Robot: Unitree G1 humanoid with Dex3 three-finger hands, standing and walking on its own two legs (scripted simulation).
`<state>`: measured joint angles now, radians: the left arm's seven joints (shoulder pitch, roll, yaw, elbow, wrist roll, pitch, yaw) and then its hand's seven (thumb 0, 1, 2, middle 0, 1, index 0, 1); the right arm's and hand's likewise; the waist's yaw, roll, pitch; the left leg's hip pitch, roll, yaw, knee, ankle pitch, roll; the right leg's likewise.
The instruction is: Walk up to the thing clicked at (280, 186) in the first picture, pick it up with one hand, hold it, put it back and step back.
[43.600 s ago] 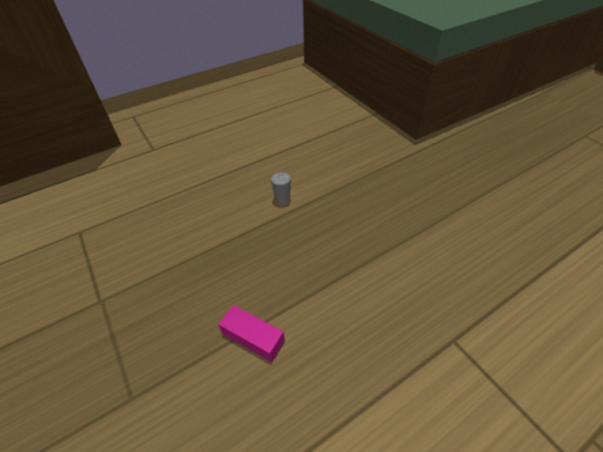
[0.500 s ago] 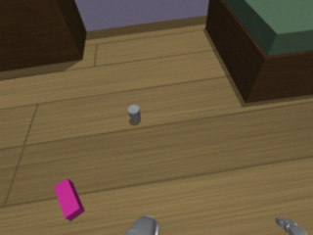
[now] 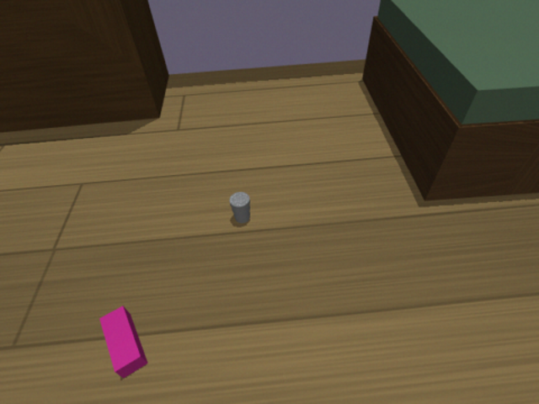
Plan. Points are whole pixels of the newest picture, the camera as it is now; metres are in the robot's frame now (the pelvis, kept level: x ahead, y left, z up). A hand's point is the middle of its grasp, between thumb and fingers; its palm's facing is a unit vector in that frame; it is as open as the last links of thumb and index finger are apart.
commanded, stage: step back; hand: left
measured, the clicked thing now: (241, 208) +1.06 +0.23 -0.70
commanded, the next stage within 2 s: stand in 0.52 s
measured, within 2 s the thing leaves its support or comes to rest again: neither
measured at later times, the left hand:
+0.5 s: hand out of the picture +0.15 +0.27 -0.14, palm faces -0.01 -0.93 -0.37, open 7.4 cm
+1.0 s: hand out of the picture +0.13 +0.25 -0.14, palm faces -0.04 -0.94 -0.34, open 7.4 cm
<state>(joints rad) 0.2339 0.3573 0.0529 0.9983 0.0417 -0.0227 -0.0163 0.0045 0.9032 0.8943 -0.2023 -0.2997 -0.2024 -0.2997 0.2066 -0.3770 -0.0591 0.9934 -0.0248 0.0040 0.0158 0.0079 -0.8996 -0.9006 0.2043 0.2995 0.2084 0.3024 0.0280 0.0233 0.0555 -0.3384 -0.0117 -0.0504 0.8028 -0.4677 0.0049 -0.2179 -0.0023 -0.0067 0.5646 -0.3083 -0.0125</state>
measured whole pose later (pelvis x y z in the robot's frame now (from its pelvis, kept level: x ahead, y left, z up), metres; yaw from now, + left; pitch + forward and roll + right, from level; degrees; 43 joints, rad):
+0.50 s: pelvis +0.04 +0.00 +0.01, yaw -1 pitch -2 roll +0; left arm 0.08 0.37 0.02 1.05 0.01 -0.02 0.00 0.00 0.90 0.89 -0.20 -0.30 -0.20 -0.30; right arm 0.08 -0.33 -0.04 1.07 -0.01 -0.02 0.01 0.01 -0.90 -0.90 0.20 0.30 0.21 0.30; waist 0.01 0.00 0.07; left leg -0.19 0.01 0.01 0.52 -0.30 -0.01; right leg -0.16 -0.01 0.00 0.51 -0.31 0.01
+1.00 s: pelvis +0.04 +0.00 +0.02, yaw -1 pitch -2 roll +0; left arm 0.06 0.34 0.00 1.15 0.01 -0.01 0.00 0.00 0.90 0.89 -0.20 -0.30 -0.20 -0.30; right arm 0.06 -0.34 -0.01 1.15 0.00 -0.01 0.01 0.01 -0.90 -0.90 0.20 0.30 0.21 0.30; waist -0.01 0.00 0.06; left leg -0.09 0.02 0.01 0.31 -0.18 -0.02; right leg -0.07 0.00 0.00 0.30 -0.19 0.01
